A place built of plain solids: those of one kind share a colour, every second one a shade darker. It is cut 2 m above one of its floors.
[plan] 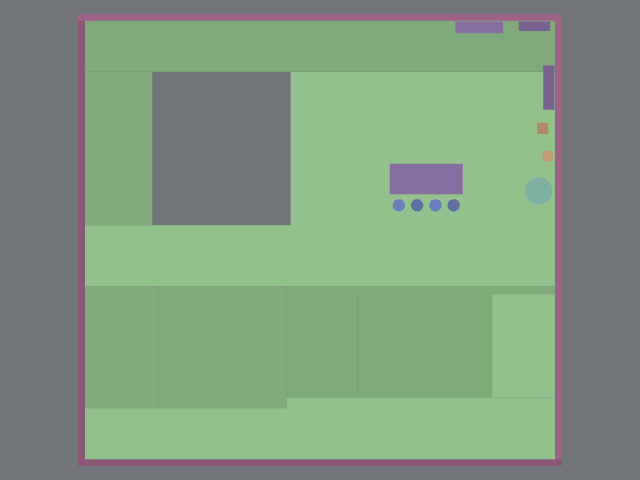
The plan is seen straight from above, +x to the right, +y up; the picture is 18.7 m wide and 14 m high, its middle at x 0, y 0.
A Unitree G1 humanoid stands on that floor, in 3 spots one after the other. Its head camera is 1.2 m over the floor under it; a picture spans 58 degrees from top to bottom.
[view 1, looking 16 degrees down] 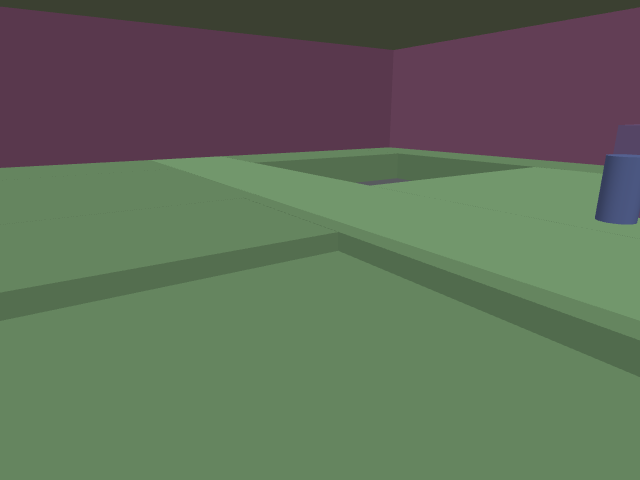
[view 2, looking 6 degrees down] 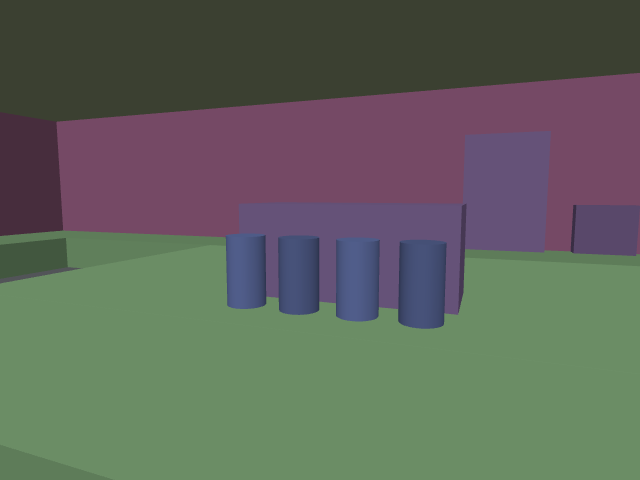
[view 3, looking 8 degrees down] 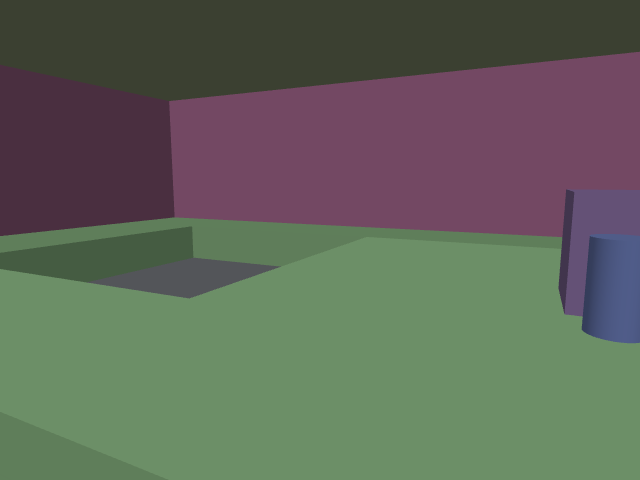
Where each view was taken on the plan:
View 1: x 4.17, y -3.87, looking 146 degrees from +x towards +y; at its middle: floor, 3.86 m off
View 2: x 4.36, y -2.45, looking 111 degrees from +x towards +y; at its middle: case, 4.07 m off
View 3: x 1.76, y -2.34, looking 116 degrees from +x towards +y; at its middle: floor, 8.14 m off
